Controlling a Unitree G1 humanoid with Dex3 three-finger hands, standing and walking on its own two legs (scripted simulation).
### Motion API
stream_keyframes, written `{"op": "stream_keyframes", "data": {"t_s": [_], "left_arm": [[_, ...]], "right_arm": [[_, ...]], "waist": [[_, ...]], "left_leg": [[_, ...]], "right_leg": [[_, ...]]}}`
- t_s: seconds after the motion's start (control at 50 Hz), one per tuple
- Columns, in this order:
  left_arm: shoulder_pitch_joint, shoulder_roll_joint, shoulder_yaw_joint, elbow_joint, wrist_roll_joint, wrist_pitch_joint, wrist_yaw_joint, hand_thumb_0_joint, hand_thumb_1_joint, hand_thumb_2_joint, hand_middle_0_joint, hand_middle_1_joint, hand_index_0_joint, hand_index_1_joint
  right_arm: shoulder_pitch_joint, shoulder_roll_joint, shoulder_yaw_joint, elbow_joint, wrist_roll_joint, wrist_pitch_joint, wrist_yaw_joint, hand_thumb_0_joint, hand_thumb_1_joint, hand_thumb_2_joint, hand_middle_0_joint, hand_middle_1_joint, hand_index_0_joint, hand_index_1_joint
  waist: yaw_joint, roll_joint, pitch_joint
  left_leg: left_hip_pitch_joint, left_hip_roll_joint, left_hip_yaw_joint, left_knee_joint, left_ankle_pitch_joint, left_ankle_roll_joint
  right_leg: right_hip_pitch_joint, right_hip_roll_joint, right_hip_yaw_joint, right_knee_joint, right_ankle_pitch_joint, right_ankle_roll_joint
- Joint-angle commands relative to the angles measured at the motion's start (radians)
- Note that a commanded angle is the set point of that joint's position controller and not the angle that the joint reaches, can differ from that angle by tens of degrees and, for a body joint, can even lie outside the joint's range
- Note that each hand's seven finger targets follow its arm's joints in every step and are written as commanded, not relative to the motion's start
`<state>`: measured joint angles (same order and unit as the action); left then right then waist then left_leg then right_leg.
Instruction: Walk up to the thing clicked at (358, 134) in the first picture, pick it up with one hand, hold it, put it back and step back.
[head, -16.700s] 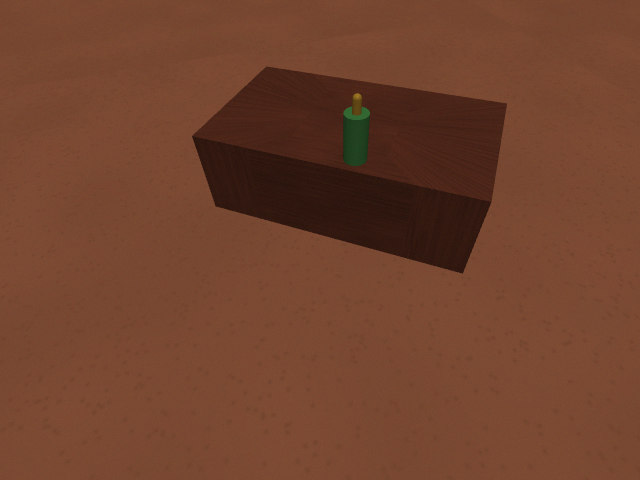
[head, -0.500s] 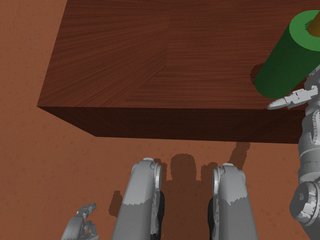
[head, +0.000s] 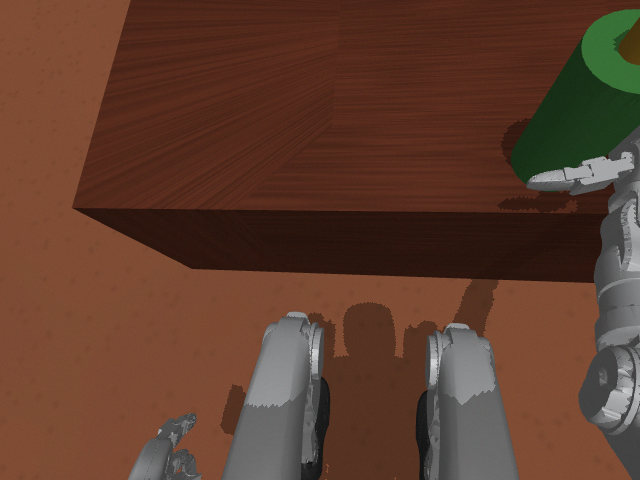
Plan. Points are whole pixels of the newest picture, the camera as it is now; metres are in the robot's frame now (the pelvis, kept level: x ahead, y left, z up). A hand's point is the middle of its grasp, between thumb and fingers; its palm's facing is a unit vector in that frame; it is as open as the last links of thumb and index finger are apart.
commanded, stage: close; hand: right
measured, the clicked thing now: (600, 96) +0.52 -0.23 +0.06
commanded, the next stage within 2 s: settle in 0.24 s
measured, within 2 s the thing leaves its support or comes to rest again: leaves its support in 0.68 s
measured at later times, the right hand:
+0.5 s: hand (585, 139) +0.49 -0.23 +0.01, palm faces +0.20 +0.98 -0.02, open 11.7 cm
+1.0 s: hand (611, 105) +0.49 -0.22 +0.07, palm faces +0.21 +0.98 -0.02, open 11.8 cm
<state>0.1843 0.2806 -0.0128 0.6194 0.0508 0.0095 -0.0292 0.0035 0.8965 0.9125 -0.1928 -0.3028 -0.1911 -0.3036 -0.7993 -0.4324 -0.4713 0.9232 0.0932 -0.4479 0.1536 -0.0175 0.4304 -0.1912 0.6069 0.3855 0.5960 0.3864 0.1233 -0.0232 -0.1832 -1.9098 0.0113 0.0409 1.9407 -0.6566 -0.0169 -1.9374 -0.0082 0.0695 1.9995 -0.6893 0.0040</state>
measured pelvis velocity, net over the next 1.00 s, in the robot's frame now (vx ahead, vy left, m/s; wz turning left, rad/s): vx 0.01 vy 0.00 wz -0.01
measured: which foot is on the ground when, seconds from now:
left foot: down 0.00-1.00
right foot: down 0.00-1.00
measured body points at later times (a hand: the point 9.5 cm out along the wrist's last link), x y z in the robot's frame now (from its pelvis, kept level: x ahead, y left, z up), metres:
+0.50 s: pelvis +0.00 +0.00 +0.01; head +0.21 -0.03 +0.41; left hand +0.11 +0.27 -0.11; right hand +0.48 -0.28 +0.02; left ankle +0.09 +0.13 -0.43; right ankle +0.07 -0.12 -0.43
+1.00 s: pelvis +0.01 +0.00 +0.07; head +0.20 -0.03 +0.48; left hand +0.12 +0.27 -0.05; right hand +0.47 -0.28 +0.08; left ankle +0.09 +0.13 -0.43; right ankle +0.07 -0.12 -0.43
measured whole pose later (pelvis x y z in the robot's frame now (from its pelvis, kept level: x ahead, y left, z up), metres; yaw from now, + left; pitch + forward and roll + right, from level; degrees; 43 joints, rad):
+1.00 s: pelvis +0.01 +0.00 +0.07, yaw -1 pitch +33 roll +4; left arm 0.19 0.26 0.00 0.64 0.04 -0.01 0.00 0.00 0.91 0.90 -0.19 -0.30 -0.19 -0.30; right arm -0.68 -0.38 -0.41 0.83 0.09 -0.40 0.08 -0.01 0.60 -1.08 0.61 0.95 0.62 0.96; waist 0.12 -0.02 -0.19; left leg -1.68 0.01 0.04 1.73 -0.63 -0.01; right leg -1.70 -0.02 0.06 1.79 -0.67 0.00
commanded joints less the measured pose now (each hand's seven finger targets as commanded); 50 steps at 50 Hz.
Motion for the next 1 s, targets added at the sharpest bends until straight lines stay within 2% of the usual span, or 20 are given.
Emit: {"op": "stream_keyframes", "data": {"t_s": [0.0, 0.04, 0.16, 0.22, 0.3, 0.32, 0.36, 0.38, 0.4, 0.46, 0.48, 0.5, 0.58, 0.64, 0.66, 0.74, 0.78, 0.9, 0.94, 0.98], "left_arm": [[0.156, 0.183, 0.073, -0.057, 0.002, -0.012, 0.011, 0.0, 0.892, 0.912, -0.192, -0.299, -0.189, -0.302], [0.157, 0.182, 0.076, -0.058, 0.002, -0.012, 0.01, 0.0, 0.893, 0.91, -0.192, -0.298, -0.189, -0.3], [0.157, 0.187, 0.079, -0.054, -0.004, -0.012, 0.007, 0.0, 0.9, 0.901, -0.194, -0.299, -0.194, -0.299], [0.154, 0.191, 0.081, -0.055, -0.005, -0.012, 0.006, 0.0, 0.91, 0.895, -0.192, -0.299, -0.194, -0.296], [0.156, 0.188, 0.084, -0.054, -0.004, -0.014, 0.006, 0.0, 0.905, 0.896, -0.193, -0.298, -0.193, -0.296], [0.155, 0.184, 0.082, -0.057, -0.005, -0.015, 0.005, 0.0, 0.917, 0.89, -0.191, -0.298, -0.195, -0.293], [0.146, 0.191, 0.088, -0.07, -0.008, -0.016, 0.007, 0.0, 0.904, 0.902, -0.206, -0.305, -0.207, -0.304], [0.146, 0.175, 0.08, -0.069, -0.008, -0.017, 0.006, 0.0, 0.899, 0.906, -0.205, -0.305, -0.205, -0.306], [0.14, 0.184, 0.086, -0.071, -0.007, -0.017, 0.008, 0.0, 0.906, 0.9, -0.205, -0.305, -0.206, -0.304], [0.152, 0.174, 0.088, -0.059, -0.006, -0.021, 0.013, 0.0, 0.898, 0.904, -0.202, -0.303, -0.202, -0.304], [0.155, 0.188, 0.095, -0.056, -0.007, -0.022, 0.016, 0.0, 0.899, 0.904, -0.201, -0.303, -0.2, -0.303], [0.147, 0.188, 0.096, -0.063, -0.008, -0.022, 0.018, 0.0, 0.9, 0.906, -0.2, -0.301, -0.198, -0.302], [0.155, 0.197, 0.11, -0.051, -0.009, -0.025, 0.028, 0.0, 0.892, 0.91, -0.197, -0.298, -0.194, -0.301], [0.139, 0.186, 0.104, -0.055, -0.016, -0.031, 0.035, 0.0, 0.898, 0.909, -0.193, -0.295, -0.191, -0.297], [0.14, 0.186, 0.107, -0.042, -0.015, -0.034, 0.038, 0.0, 0.897, 0.911, -0.194, -0.297, -0.192, -0.299], [0.132, 0.157, 0.09, -0.035, -0.015, -0.036, 0.043, 0.0, 0.896, 0.91, -0.193, -0.293, -0.19, -0.296], [0.137, 0.17, 0.1, -0.029, -0.015, -0.036, 0.047, 0.0, 0.898, 0.91, -0.191, -0.292, -0.189, -0.294], [0.129, 0.16, 0.083, -0.039, -0.013, -0.041, 0.044, 0.0, 0.903, 0.901, -0.191, -0.294, -0.191, -0.293], [0.131, 0.156, 0.082, -0.042, -0.013, -0.041, 0.041, 0.0, 0.904, 0.901, -0.192, -0.296, -0.193, -0.295], [0.135, 0.157, 0.082, -0.045, -0.015, -0.044, 0.041, 0.0, 0.895, 0.904, -0.192, -0.293, -0.19, -0.295]], "right_arm": [[-0.355, -0.22, 0.002, -0.218, 0.001, -0.068, 0.006, 0.0, 0.232, -0.408, 0.945, 0.668, 0.935, 0.669], [-0.342, -0.213, 0.0, -0.239, 0.005, -0.068, 0.004, 0.0, 0.148, -0.497, 1.006, 0.75, 0.997, 0.751], [-0.299, -0.174, 0.036, -0.253, 0.005, -0.059, 0.005, 0.0, -0.01, -0.784, 1.137, 0.998, 1.139, 0.999], [-0.278, -0.191, 0.013, -0.273, 0.007, -0.06, -0.004, 0.0, -0.082, -0.901, 1.215, 1.109, 1.222, 1.111], [-0.245, -0.154, 0.026, -0.261, 0.011, -0.056, -0.009, 0.0, -0.155, -1.053, 1.285, 1.241, 1.301, 1.243], [-0.254, -0.136, 0.033, -0.299, 0.017, -0.059, -0.008, 0.0, -0.171, -1.079, 1.299, 1.265, 1.315, 1.267], [-0.233, -0.184, 0.002, -0.315, 0.015, -0.058, -0.015, 0.0, -0.156, -1.239, 1.23, 1.368, 1.276, 1.369], [-0.26, -0.158, 0.032, -0.338, 0.014, -0.058, -0.013, 0.0, -0.164, -1.305, 1.244, 1.403, 1.293, 1.404], [-0.285, -0.169, 0.025, -0.349, 0.017, -0.061, -0.016, 0.0, -0.198, -1.331, 1.265, 1.427, 1.314, 1.428], [-0.325, -0.168, 0.032, -0.394, 0.019, -0.062, -0.026, 0.0, -0.145, -1.349, 1.269, 1.45, 1.325, 1.451], [-0.302, -0.191, 0.003, -0.357, 0.018, -0.057, -0.031, 0.0, -0.122, -1.344, 1.285, 1.458, 1.343, 1.459], [-0.335, -0.19, 0.018, -0.429, 0.021, -0.062, -0.035, 0.0, -0.1, -1.342, 1.283, 1.458, 1.342, 1.458], [-0.344, -0.187, 0.012, -0.434, 0.028, -0.051, -0.052, 0.0, -0.036, -1.317, 1.273, 1.443, 1.336, 1.444], [-0.357, -0.246, -0.022, -0.539, 0.038, -0.058, -0.069, 0.0, 0.024, -1.271, 1.262, 1.414, 1.327, 1.415], [-0.325, -0.205, 0.006, -0.501, 0.039, -0.049, -0.068, 0.0, 0.026, -1.258, 1.264, 1.406, 1.326, 1.407], [-0.385, -0.212, 0.016, -0.534, 0.039, -0.066, -0.082, 0.0, 0.045, -1.216, 1.232, 1.361, 1.293, 1.362], [-0.306, -0.197, 0.017, -0.43, 0.031, -0.057, -0.08, 0.0, 0.054, -1.218, 1.221, 1.361, 1.285, 1.362], [-0.297, -0.189, 0.027, -0.385, 0.028, -0.064, -0.07, 0.0, -0.03, -1.299, 1.241, 1.419, 1.307, 1.42], [-0.292, -0.162, 0.039, -0.374, 0.035, -0.062, -0.061, 0.0, -0.002, -1.286, 1.224, 1.406, 1.289, 1.406], [-0.29, -0.185, 0.023, -0.363, 0.036, -0.064, -0.061, 0.0, 0.002, -1.299, 1.221, 1.414, 1.287, 1.415]], "waist": [[0.015, -0.117, -0.642], [0.003, -0.134, -0.675], [0.011, -0.167, -0.643], [0.0, -0.172, -0.636], [0.017, -0.148, -0.621], [0.01, -0.144, -0.634], [-0.009, -0.145, -0.653], [-0.001, -0.139, -0.666], [0.006, -0.15, -0.682], [0.003, -0.144, -0.702], [0.003, -0.128, -0.696], [-0.007, -0.161, -0.721], [0.001, -0.148, -0.749], [-0.028, -0.151, -0.806], [-0.013, -0.151, -0.768], [-0.009, -0.161, -0.706], [0.0, -0.11, -0.696], [-0.022, -0.15, -0.656], [-0.009, -0.14, -0.623], [-0.016, -0.115, -0.641]], "left_leg": [[0.383, -0.012, 0.009, -0.215, 0.233, 0.054], [0.398, -0.013, 0.007, -0.218, 0.237, 0.056], [0.356, -0.013, 0.019, -0.213, 0.228, 0.062], [0.336, -0.012, 0.026, -0.204, 0.221, 0.064], [0.346, -0.012, 0.027, -0.215, 0.222, 0.062], [0.348, -0.012, 0.026, -0.21, 0.232, 0.063], [0.375, -0.013, 0.02, -0.226, 0.223, 0.062], [0.386, -0.013, 0.018, -0.229, 0.231, 0.06], [0.404, -0.012, 0.014, -0.235, 0.233, 0.059], [0.429, -0.011, 0.008, -0.245, 0.261, 0.056], [0.435, -0.012, 0.01, -0.254, 0.255, 0.054], [0.435, -0.011, 0.01, -0.253, 0.249, 0.058], [0.479, -0.012, 0.007, -0.285, 0.274, 0.055], [0.544, -0.011, -0.004, -0.307, 0.311, 0.052], [0.525, -0.012, -0.002, -0.315, 0.314, 0.052], [0.514, -0.015, -0.006, -0.345, 0.305, 0.057], [0.559, -0.014, -0.009, -0.361, 0.314, 0.052], [0.547, -0.02, -0.003, -0.396, 0.274, 0.062], [0.565, -0.019, -0.002, -0.413, 0.277, 0.061], [0.598, -0.02, -0.006, -0.429, 0.277, 0.058]], "right_leg": [[0.433, 0.003, -0.019, -0.247, 0.217, -0.03], [0.452, 0.004, -0.023, -0.249, 0.226, -0.029], [0.497, 0.002, -0.006, -0.276, 0.231, -0.02], [0.511, 0.0, 0.009, -0.29, 0.232, -0.014], [0.504, 0.001, 0.005, -0.286, 0.227, -0.019], [0.513, 0.001, 0.009, -0.29, 0.239, -0.017], [0.506, 0.004, -0.005, -0.289, 0.226, -0.021], [0.512, 0.003, -0.009, -0.285, 0.234, -0.022], [0.508, 0.005, -0.013, -0.283, 0.227, -0.024], [0.523, 0.005, -0.021, -0.276, 0.254, -0.026], [0.528, 0.005, -0.019, -0.284, 0.251, -0.026], [0.553, 0.005, -0.017, -0.301, 0.249, -0.021], [0.613, 0.006, -0.016, -0.319, 0.276, -0.024], [0.662, 0.004, -0.022, -0.339, 0.318, -0.024], [0.675, 0.003, -0.02, -0.345, 0.328, -0.023], [0.683, 0.0, -0.017, -0.377, 0.314, -0.024], [0.669, -0.001, -0.024, -0.382, 0.305, -0.028], [0.714, 0.0, -0.015, -0.445, 0.284, -0.021], [0.7, 0.0, -0.014, -0.459, 0.277, -0.023], [0.692, 0.001, -0.018, -0.464, 0.27, -0.027]]}}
